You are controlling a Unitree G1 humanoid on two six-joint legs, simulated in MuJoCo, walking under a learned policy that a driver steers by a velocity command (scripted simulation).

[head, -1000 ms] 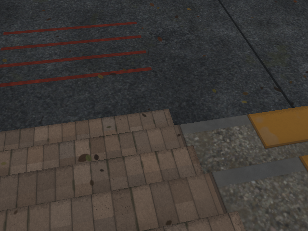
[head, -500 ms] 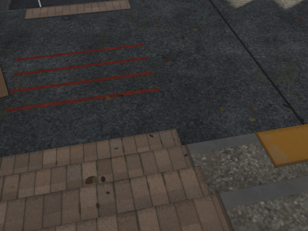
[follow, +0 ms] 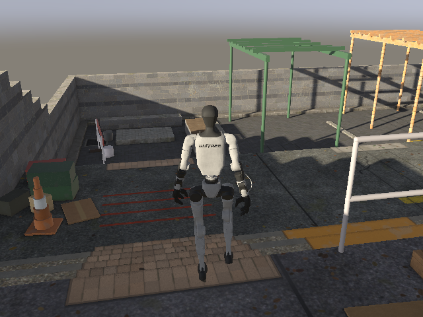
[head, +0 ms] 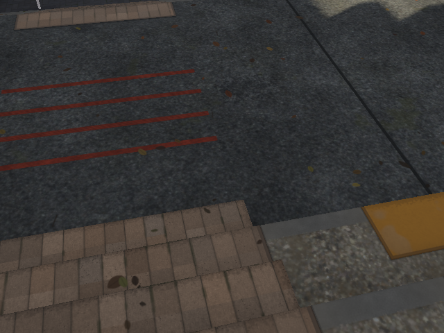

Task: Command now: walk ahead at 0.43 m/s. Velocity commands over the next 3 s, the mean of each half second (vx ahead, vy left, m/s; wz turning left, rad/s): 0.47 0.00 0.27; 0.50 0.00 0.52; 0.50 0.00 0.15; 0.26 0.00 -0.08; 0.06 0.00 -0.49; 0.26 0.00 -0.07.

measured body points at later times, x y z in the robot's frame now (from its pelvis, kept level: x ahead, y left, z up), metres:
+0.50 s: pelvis +0.28 -0.06 -0.17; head +0.29 -0.06 +0.28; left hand +0.24 +0.19 -0.31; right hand +0.33 -0.32 -0.31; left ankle +0.25 +0.08 -0.78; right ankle +0.26 -0.15 -0.88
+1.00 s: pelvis +0.52 +0.05 -0.31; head +0.53 +0.07 +0.14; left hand +0.48 +0.31 -0.45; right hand +0.63 -0.17 -0.45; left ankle +0.51 +0.09 -1.02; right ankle +0.63 -0.08 -0.93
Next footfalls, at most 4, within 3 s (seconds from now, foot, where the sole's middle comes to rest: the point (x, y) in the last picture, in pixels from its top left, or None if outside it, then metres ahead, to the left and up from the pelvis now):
0.32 right None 0.30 -0.15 -0.92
0.80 left None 0.55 0.11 -1.06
1.36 right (198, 297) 0.87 0.07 -1.20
1.86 left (131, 275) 1.06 0.39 -1.34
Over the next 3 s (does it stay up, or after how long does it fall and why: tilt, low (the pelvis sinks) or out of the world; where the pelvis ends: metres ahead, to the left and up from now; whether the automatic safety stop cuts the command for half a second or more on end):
stays up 1.18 0.28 -0.62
